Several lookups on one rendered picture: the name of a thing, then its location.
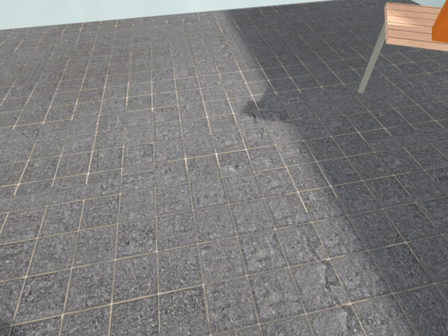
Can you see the carton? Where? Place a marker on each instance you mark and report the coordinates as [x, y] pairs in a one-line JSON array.
[[440, 27]]

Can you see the table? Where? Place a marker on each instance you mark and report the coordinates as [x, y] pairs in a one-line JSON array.
[[405, 25]]

